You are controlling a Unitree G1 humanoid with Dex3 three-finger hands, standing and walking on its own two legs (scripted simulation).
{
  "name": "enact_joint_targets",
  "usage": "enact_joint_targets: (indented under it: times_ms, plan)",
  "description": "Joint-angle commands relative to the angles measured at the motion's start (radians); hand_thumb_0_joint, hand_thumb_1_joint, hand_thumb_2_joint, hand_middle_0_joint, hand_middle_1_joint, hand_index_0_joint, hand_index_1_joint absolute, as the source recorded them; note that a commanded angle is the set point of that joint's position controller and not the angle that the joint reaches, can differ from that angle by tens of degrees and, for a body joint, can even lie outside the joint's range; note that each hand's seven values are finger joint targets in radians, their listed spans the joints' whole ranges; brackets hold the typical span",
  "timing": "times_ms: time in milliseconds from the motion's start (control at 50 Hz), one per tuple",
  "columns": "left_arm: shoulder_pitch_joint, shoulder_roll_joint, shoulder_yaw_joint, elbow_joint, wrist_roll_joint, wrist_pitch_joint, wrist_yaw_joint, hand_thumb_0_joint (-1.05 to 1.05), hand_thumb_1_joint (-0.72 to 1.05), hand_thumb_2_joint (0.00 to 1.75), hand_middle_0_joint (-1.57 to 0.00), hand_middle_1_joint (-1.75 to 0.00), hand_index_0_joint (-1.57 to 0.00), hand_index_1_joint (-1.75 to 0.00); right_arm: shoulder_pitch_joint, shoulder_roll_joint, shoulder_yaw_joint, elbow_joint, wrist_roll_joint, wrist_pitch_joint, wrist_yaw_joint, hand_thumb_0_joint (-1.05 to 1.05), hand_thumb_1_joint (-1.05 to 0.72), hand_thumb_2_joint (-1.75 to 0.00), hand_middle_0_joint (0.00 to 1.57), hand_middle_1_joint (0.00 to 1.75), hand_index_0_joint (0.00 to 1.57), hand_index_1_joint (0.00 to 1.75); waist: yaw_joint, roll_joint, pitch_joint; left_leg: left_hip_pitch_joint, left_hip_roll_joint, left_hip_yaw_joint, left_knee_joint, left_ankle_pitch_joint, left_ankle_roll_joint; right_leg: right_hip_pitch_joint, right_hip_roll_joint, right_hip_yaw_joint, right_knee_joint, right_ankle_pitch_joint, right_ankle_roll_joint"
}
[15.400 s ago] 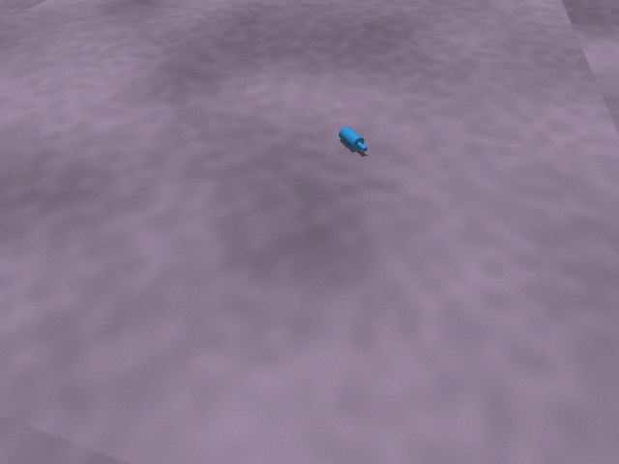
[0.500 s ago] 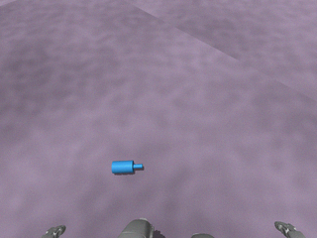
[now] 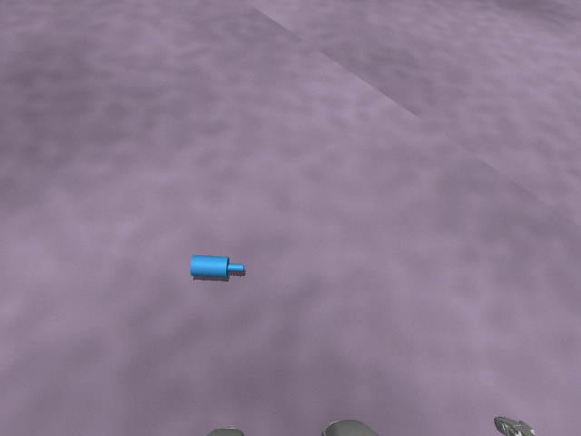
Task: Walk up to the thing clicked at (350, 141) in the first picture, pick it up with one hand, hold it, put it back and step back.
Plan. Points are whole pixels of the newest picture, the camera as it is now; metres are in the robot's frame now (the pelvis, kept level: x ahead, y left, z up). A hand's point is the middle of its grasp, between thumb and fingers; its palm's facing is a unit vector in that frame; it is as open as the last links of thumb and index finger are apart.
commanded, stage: walk up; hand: left
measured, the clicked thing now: (218, 266) +0.71 +0.26 -0.73
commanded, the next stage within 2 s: stand in 1.44 s
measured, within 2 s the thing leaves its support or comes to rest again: neither
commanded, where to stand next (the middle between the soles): +0.34 +0.00 m, yaw +2 degrees
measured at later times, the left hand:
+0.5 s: hand out of the picture +0.03 +0.27 -0.15, palm faces +0.05 -0.91 -0.41, open 7.4 cm
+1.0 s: hand out of the picture +0.09 +0.24 -0.15, palm faces +0.07 -0.94 -0.34, open 7.4 cm
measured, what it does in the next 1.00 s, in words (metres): steps on the spot: right foot, then left foot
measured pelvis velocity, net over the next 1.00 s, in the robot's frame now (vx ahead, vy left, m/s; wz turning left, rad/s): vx -0.01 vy -0.01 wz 0.05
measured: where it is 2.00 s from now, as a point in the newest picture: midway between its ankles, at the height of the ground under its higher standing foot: outside the picture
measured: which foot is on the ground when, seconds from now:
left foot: down 0.00-0.14, up 0.16-0.40, down 0.42-1.00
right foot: up 0.00-0.08, down 0.10-0.46, up 0.48-0.70, down 0.72-1.00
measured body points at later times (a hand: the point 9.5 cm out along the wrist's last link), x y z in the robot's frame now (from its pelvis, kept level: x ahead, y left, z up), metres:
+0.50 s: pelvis -0.02 -0.01 +0.00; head +0.01 -0.01 +0.44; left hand +0.03 +0.32 -0.12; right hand +0.04 -0.31 -0.13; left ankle -0.01 +0.11 -0.73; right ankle -0.06 -0.15 -0.71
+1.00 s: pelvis -0.01 -0.01 -0.01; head +0.01 -0.01 +0.44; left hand +0.08 +0.29 -0.13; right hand +0.07 -0.32 -0.14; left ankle -0.02 +0.12 -0.73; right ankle +0.05 -0.15 -0.73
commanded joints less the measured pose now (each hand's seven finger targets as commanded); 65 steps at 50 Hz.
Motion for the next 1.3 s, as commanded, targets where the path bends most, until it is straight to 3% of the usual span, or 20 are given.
enact_joint_targets:
  times_ms: [0,60,80,100,140,200,300,400,420,440,480,540,640,700,740,760,920,1000,1080,1280]
  plan:
    - [0.0,0.167,0.023,-0.051,-0.002,-0.07,-0.003,0.0,0.9,0.9,-0.2,-0.3,-0.2,-0.3,-0.028,-0.288,-0.087,-0.091,-0.003,-0.015,-0.001,0.0,-0.9,-0.9,0.2,0.3,0.2,0.3,-0.057,0.324,-0.186,0.18,0.168,-0.156,-0.174,-0.266,0.194,0.06,-0.078,-0.115,-0.449,-0.113,0.01]
    - [0.12,0.152,0.04,0.061,0.008,-0.101,0.012,0.0,0.9,0.9,-0.2,-0.3,-0.2,-0.3,-0.011,-0.294,-0.089,-0.079,-0.008,0.019,0.01,0.0,-0.9,-0.9,0.2,0.3,0.2,0.3,-0.012,0.262,-0.145,-0.028,0.107,-0.087,-0.02,-0.247,0.154,0.301,-0.033,-0.176,-0.783,0.04,-0.037]
    - [0.142,0.195,0.05,0.071,0.018,-0.111,0.017,0.0,0.9,0.9,-0.2,-0.3,-0.2,-0.3,-0.007,-0.23,-0.069,-0.092,0.003,0.02,0.011,0.0,-0.9,-0.9,0.2,0.3,0.2,0.3,-0.004,0.13,-0.125,-0.144,0.053,-0.049,0.1,-0.275,0.095,0.362,-0.079,-0.042,-0.781,0.042,-0.061]
    - [0.144,0.241,0.057,0.058,0.028,-0.118,0.022,0.0,0.9,0.9,-0.2,-0.3,-0.2,-0.3,-0.017,-0.158,-0.043,-0.112,0.017,0.016,0.014,0.0,-0.9,-0.9,0.2,0.3,0.2,0.3,0.005,-0.085,-0.095,-0.309,-0.048,-0.005,0.26,-0.345,0.02,0.337,-0.275,0.288,-0.853,-0.099,-0.118]
    - [-0.049,0.338,0.064,-0.001,0.033,-0.112,0.025,0.0,0.9,0.9,-0.2,-0.3,-0.2,-0.3,-0.069,-0.265,-0.086,-0.085,0.016,0.012,0.005,0.0,-0.9,-0.9,0.2,0.3,0.2,0.3,0.005,-0.085,0.071,-0.146,-0.02,-0.157,0.408,-0.311,-0.014,-0.156,-0.467,0.467,-0.938,-0.465,-0.266]
    - [-0.076,0.225,0.044,-0.002,0.02,-0.134,0.026,0.0,0.9,0.9,-0.2,-0.3,-0.2,-0.3,-0.013,-0.235,-0.077,-0.036,0.033,-0.003,0.023,0.0,-0.9,-0.9,0.2,0.3,0.2,0.3,-0.028,-0.041,0.044,-0.168,-0.056,-0.139,0.363,-0.172,-0.017,0.036,-0.295,0.151,-0.87,-0.161,-0.184]
    - [0.042,0.253,0.056,0.026,0.015,-0.142,0.02,0.0,0.9,0.9,-0.2,-0.3,-0.2,-0.3,-0.023,-0.221,-0.063,-0.032,0.016,-0.023,0.035,0.0,-0.9,-0.9,0.2,0.3,0.2,0.3,0.039,-0.148,-0.029,-0.197,-0.04,-0.058,0.166,-0.23,-0.024,0.271,-0.306,0.09,-0.779,0.115,-0.182]
    - [0.003,0.184,0.016,-0.006,-0.01,-0.121,0.022,0.0,0.9,0.9,-0.2,-0.3,-0.2,-0.3,0.114,-0.216,-0.085,0.029,0.015,-0.056,0.026,0.0,-0.9,-0.9,0.2,0.3,0.2,0.3,-0.04,-0.019,-0.176,0.194,-0.059,-0.021,-0.193,0.091,0.025,0.215,-0.225,-0.098,-0.418,0.582,-0.106]
    - [0.018,0.135,0.002,-0.022,-0.02,-0.122,0.026,0.0,0.9,0.9,-0.2,-0.3,-0.2,-0.3,0.164,-0.271,-0.102,0.034,0.008,-0.064,0.019,0.0,-0.9,-0.9,0.2,0.3,0.2,0.3,-0.056,0.141,-0.251,0.327,0.087,-0.226,-0.213,0.232,0.075,0.096,-0.139,-0.157,-0.217,0.457,-0.058]
    - [-0.025,0.115,-0.002,-0.032,-0.027,-0.116,0.027,0.0,0.9,0.9,-0.2,-0.3,-0.2,-0.3,0.172,-0.354,-0.116,0.028,0.008,-0.065,0.016,0.0,-0.9,-0.9,0.2,0.3,0.2,0.3,-0.064,0.262,-0.227,0.371,0.267,-0.52,-0.228,0.192,0.203,-0.123,-0.026,-0.204,-0.143,-0.054,-0.039]
    - [-0.053,0.2,0.016,-0.016,-0.018,-0.108,0.035,0.0,0.9,0.9,-0.2,-0.3,-0.2,-0.3,0.155,-0.359,-0.122,0.029,0.019,-0.056,0.016,0.0,-0.9,-0.9,0.2,0.3,0.2,0.3,-0.062,0.187,-0.131,0.213,0.306,-0.515,-0.231,0.08,0.297,-0.108,-0.101,-0.064,-0.084,-0.174,-0.057]
    - [0.009,0.167,0.01,0.0,-0.02,-0.112,0.018,0.0,0.9,0.9,-0.2,-0.3,-0.2,-0.3,0.071,-0.272,-0.086,-0.004,0.02,-0.06,0.01,0.0,-0.9,-0.9,0.2,0.3,0.2,0.3,-0.013,0.214,-0.09,0.173,0.18,-0.26,-0.192,0.219,0.199,-0.087,-0.132,-0.113,-0.198,-0.065,-0.054]
    - [-0.012,0.129,0.006,0.02,-0.017,-0.121,0.024,0.0,0.9,0.9,-0.2,-0.3,-0.2,-0.3,0.043,-0.249,-0.061,-0.007,0.029,-0.042,0.003,0.0,-0.9,-0.9,0.2,0.3,0.2,0.3,-0.019,0.255,-0.142,0.099,0.132,-0.14,-0.053,0.524,0.156,0.141,-0.083,-0.208,-0.507,0.141,-0.032]
    - [0.053,0.19,0.025,0.068,-0.002,-0.131,0.04,0.0,0.9,0.9,-0.2,-0.3,-0.2,-0.3,-0.006,-0.179,-0.033,-0.023,0.056,-0.021,0.0,0.0,-0.9,-0.9,0.2,0.3,0.2,0.3,0.028,0.132,-0.224,-0.06,0.047,-0.109,0.11,0.215,0.056,0.367,-0.151,-0.088,-0.647,0.422,-0.062]
    - [-0.063,0.262,0.026,0.035,0.002,-0.135,0.038,0.0,0.9,0.9,-0.2,-0.3,-0.2,-0.3,0.045,-0.157,-0.026,-0.004,0.053,0.0,-0.006,0.0,-0.9,-0.9,0.2,0.3,0.2,0.3,-0.009,-0.046,-0.208,-0.063,-0.064,-0.077,0.297,-0.33,0.011,0.19,-0.453,0.269,-0.812,0.176,-0.222]
    - [-0.157,0.276,0.027,0.011,0.007,-0.133,0.034,0.0,0.9,0.9,-0.2,-0.3,-0.2,-0.3,0.079,-0.204,-0.046,0.03,0.041,0.008,-0.007,0.0,-0.9,-0.9,0.2,0.3,0.2,0.3,-0.036,-0.048,-0.143,0.013,-0.031,-0.086,0.357,-0.377,-0.002,0.036,-0.477,0.295,-0.811,0.071,-0.275]
    - [-0.202,0.207,0.013,0.048,-0.003,-0.117,0.023,0.0,0.9,0.9,-0.2,-0.3,-0.2,-0.3,0.117,-0.186,-0.035,0.127,0.023,-0.022,0.005,0.0,-0.9,-0.9,0.2,0.3,0.2,0.3,-0.056,-0.107,-0.15,0.093,-0.038,-0.004,-0.096,-0.104,0.003,0.105,-0.292,0.017,-0.685,0.193,-0.135]
    - [-0.173,0.139,-0.004,0.096,-0.029,-0.105,0.021,0.0,0.9,0.9,-0.2,-0.3,-0.2,-0.3,-0.092,-0.291,-0.045,0.1,0.013,-0.039,0.007,0.0,-0.9,-0.9,0.2,0.3,0.2,0.3,0.015,0.146,-0.13,-0.068,0.168,-0.279,-0.219,-0.003,0.11,0.211,-0.111,-0.146,-0.563,0.084,-0.026]
    - [-0.167,0.157,-0.007,0.122,-0.026,-0.122,0.017,0.0,0.9,0.9,-0.2,-0.3,-0.2,-0.3,-0.06,-0.214,-0.021,0.133,0.021,-0.042,0.006,0.0,-0.9,-0.9,0.2,0.3,0.2,0.3,-0.006,0.136,-0.199,0.025,0.064,-0.134,-0.17,0.113,0.032,0.289,-0.185,-0.089,-0.629,0.368,-0.061]
    - [-0.168,0.15,-0.026,0.192,-0.023,-0.118,0.018,0.0,0.9,0.9,-0.2,-0.3,-0.2,-0.3,-0.119,-0.205,-0.021,0.174,0.029,-0.033,0.007,0.0,-0.9,-0.9,0.2,0.3,0.2,0.3,-0.009,0.112,-0.175,0.082,0.078,-0.126,-0.233,0.129,0.029,0.298,-0.189,-0.11,-0.703,0.398,-0.039]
